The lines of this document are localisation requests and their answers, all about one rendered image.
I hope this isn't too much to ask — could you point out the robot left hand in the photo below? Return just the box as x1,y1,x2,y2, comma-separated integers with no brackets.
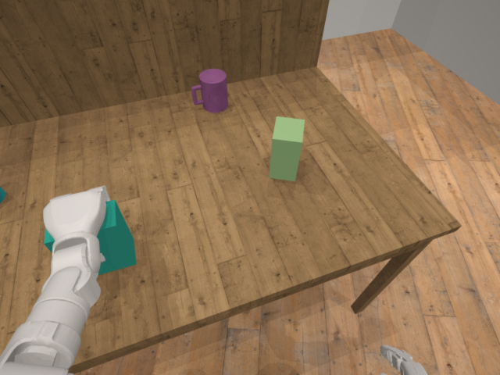
43,186,111,263

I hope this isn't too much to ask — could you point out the left robot forearm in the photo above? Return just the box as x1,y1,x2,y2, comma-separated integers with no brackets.
0,232,101,370

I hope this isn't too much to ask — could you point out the robot right hand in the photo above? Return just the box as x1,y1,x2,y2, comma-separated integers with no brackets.
380,345,427,375

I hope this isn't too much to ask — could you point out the table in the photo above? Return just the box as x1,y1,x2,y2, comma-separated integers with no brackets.
0,0,462,374

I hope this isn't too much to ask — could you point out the sponge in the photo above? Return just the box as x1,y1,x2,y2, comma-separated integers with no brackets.
44,200,137,275

